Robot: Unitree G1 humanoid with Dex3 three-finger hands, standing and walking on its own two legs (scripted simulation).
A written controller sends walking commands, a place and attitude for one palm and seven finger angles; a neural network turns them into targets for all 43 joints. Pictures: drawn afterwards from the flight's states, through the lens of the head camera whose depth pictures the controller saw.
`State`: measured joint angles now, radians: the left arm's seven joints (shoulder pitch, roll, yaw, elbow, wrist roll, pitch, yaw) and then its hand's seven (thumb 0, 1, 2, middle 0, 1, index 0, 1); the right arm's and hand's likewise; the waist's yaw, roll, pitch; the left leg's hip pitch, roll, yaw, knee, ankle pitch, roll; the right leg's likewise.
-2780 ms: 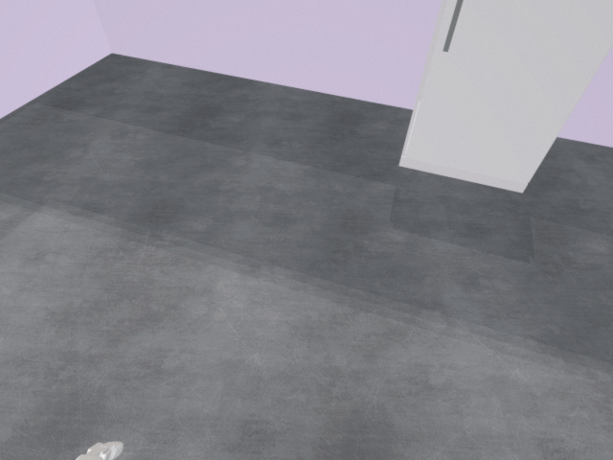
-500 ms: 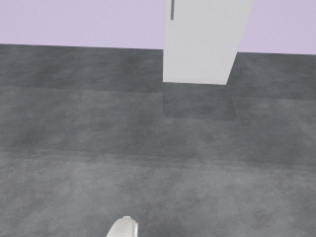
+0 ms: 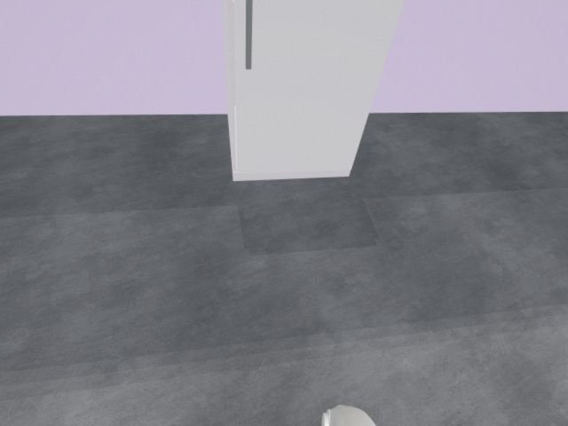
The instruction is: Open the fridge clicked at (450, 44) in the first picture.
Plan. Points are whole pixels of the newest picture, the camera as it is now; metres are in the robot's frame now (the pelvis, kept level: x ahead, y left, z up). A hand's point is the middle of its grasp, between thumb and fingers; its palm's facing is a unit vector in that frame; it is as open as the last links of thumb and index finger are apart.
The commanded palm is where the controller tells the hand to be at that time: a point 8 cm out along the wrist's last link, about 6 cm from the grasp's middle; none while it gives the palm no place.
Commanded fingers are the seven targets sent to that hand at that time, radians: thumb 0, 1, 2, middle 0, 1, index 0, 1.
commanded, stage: walk to a spot facing it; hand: left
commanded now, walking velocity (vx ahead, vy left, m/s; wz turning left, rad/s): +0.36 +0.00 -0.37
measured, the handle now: (248, 7) +1.29 +0.21 +0.07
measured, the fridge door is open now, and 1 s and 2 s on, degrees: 0 0 0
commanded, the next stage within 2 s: turn to face it in 1.18 s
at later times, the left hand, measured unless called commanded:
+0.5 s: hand (236, 316) +0.35 +0.10 -0.18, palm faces -0.10 -0.98 -0.17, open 7.2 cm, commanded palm none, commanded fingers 0.00 0.90 0.90 -0.20 -0.30 -0.20 -0.30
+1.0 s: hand (223, 277) +0.44 +0.15 -0.19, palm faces -0.17 -0.98 -0.14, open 7.3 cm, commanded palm none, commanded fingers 0.00 0.90 0.90 -0.20 -0.30 -0.20 -0.30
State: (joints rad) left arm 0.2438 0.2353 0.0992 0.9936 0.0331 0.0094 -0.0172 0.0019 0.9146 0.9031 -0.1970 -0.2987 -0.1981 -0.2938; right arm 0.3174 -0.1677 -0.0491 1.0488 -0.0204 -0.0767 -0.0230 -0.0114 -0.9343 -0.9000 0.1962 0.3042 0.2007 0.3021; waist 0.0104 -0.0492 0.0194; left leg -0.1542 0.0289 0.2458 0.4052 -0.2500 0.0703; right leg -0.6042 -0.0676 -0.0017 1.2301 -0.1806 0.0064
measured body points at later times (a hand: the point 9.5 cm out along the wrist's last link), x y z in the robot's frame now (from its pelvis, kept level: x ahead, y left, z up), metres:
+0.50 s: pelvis +0.22 -0.05 -0.02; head +0.24 -0.05 +0.43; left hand +0.35 +0.16 -0.16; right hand +0.10 -0.23 -0.17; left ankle +0.12 +0.08 -0.63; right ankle +0.24 -0.11 -0.74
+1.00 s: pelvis +0.45 -0.03 -0.01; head +0.47 -0.02 +0.44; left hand +0.45 +0.20 -0.18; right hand +0.49 -0.27 -0.15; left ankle +0.52 +0.05 -0.74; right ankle +0.34 -0.13 -0.65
